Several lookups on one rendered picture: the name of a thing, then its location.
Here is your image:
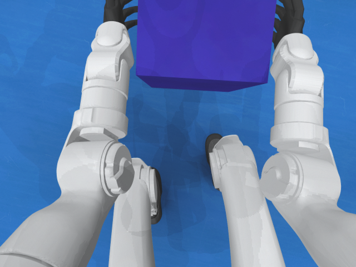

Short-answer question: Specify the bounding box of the robot left upper arm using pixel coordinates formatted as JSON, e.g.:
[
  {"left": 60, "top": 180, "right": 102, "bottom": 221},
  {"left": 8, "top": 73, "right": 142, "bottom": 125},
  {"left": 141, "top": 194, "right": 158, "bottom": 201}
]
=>
[{"left": 0, "top": 140, "right": 135, "bottom": 267}]

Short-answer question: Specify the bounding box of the right robot forearm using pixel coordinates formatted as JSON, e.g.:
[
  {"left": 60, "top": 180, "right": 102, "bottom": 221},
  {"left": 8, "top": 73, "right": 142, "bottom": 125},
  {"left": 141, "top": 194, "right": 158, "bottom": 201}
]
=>
[{"left": 270, "top": 33, "right": 337, "bottom": 170}]

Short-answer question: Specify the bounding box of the robot left hand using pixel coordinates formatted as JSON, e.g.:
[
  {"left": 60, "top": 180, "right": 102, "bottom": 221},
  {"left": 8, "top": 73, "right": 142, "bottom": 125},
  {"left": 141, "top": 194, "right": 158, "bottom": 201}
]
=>
[{"left": 103, "top": 0, "right": 138, "bottom": 30}]

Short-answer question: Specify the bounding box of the left robot forearm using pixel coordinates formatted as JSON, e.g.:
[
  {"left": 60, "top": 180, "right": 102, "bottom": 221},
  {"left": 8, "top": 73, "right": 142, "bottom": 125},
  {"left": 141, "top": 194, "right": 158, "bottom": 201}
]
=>
[{"left": 57, "top": 21, "right": 134, "bottom": 180}]

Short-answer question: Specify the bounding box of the robot right upper arm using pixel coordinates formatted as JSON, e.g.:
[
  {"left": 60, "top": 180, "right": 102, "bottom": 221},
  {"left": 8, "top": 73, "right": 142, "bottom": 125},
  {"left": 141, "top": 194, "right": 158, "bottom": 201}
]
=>
[{"left": 259, "top": 151, "right": 356, "bottom": 267}]

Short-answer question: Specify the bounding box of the carton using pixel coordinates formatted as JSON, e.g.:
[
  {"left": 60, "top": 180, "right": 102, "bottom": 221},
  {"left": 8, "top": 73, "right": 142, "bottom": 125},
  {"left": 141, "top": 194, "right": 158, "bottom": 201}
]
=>
[{"left": 136, "top": 0, "right": 276, "bottom": 92}]

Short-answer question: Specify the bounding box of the robot left foot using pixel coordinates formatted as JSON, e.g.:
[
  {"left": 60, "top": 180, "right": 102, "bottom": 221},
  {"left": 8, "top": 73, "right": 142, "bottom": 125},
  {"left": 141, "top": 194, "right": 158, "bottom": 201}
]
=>
[{"left": 151, "top": 167, "right": 162, "bottom": 224}]

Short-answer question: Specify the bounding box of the robot right hand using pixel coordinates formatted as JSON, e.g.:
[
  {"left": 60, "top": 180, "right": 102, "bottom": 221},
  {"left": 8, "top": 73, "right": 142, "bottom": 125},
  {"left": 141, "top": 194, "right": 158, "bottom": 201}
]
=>
[{"left": 272, "top": 0, "right": 305, "bottom": 49}]

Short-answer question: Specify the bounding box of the left robot shin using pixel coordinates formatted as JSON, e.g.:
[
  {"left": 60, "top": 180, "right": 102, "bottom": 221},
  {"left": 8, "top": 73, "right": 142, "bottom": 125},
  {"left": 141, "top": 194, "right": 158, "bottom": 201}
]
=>
[{"left": 131, "top": 158, "right": 157, "bottom": 215}]

